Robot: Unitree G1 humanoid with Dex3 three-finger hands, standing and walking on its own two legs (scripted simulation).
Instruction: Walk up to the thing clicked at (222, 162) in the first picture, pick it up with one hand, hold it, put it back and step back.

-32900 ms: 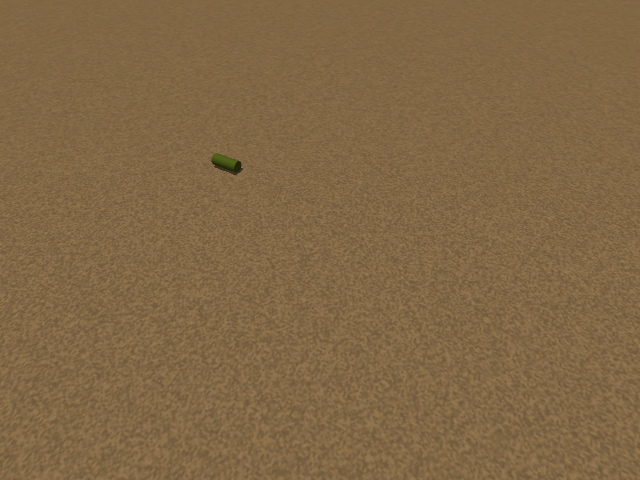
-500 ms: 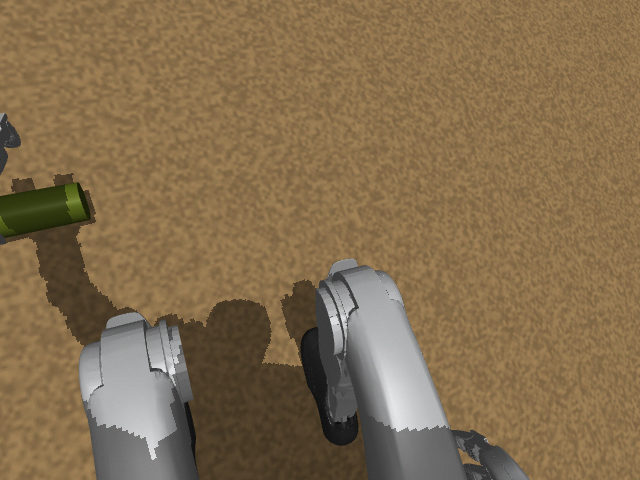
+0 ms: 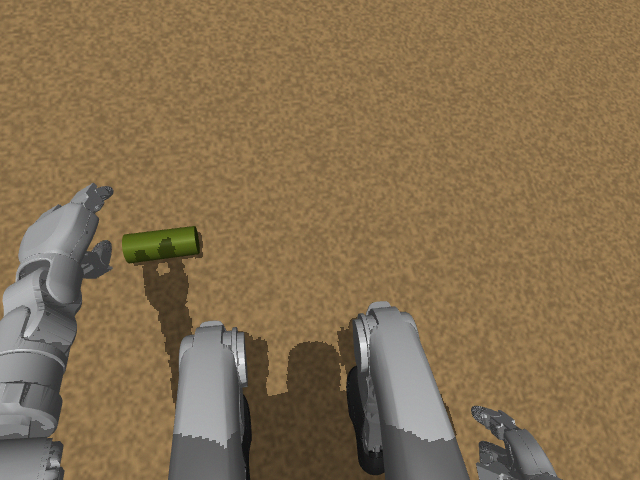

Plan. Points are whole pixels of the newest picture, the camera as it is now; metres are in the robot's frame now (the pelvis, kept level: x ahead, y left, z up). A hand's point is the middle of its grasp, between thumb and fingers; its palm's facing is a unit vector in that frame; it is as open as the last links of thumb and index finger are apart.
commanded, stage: home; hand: left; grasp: from above
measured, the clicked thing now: (162, 244) +0.51 +0.27 -0.41
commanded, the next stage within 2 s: none
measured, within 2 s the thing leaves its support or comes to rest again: neither
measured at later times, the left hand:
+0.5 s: hand (66, 358) +0.27 +0.20 +0.09, palm faces +0.01 -0.94 -0.35, open 7.4 cm
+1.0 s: hand out of the picture +0.22 +0.18 +0.23, palm faces +0.16 -0.97 -0.20, open 7.4 cm
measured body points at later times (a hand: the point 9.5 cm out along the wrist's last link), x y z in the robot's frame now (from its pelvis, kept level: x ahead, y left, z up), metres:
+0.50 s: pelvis +0.03 -0.01 +0.18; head +0.14 +0.01 +0.61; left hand +0.26 +0.25 +0.11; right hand +0.24 -0.23 +0.09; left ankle +0.07 +0.12 -0.40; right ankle +0.10 -0.15 -0.40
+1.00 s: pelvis +0.08 -0.01 +0.27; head +0.09 -0.01 +0.72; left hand +0.21 +0.23 +0.25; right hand +0.27 -0.24 +0.22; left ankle +0.07 +0.12 -0.40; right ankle +0.10 -0.15 -0.40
